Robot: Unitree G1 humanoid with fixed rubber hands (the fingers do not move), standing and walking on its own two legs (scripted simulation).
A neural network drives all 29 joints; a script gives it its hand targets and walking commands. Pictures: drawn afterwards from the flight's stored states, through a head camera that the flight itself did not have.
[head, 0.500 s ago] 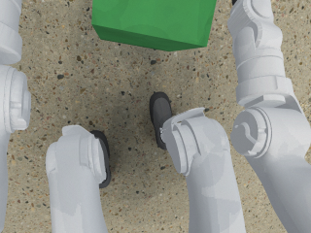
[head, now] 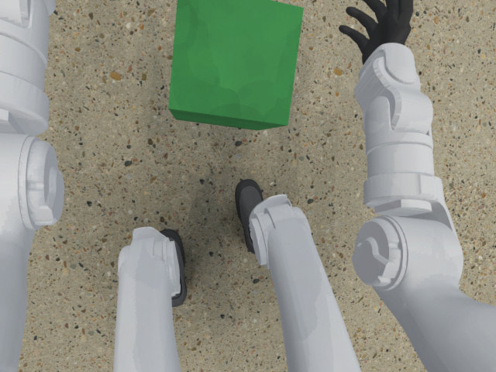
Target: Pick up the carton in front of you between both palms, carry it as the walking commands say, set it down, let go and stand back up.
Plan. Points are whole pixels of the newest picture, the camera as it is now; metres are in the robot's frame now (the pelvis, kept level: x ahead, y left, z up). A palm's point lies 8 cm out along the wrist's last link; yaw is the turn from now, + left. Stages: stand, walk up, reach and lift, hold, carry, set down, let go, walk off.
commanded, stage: set down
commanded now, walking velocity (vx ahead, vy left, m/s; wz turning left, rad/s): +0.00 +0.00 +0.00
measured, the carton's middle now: (228, 73) +0.53 -0.10 -0.40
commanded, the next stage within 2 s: let go in 0.30 s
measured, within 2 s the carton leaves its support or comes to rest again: neither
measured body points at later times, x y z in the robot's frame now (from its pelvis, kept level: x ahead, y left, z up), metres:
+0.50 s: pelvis +0.03 +0.00 +0.13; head +0.34 -0.01 +0.45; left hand +0.60 +0.12 +0.02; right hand +0.47 -0.26 +0.02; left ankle +0.05 +0.11 -0.49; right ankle +0.14 -0.13 -0.49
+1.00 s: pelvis +0.08 -0.03 +0.22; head +0.24 -0.03 +0.64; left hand +0.42 +0.16 +0.12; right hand +0.31 -0.27 +0.14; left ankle +0.05 +0.11 -0.49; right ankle +0.14 -0.13 -0.49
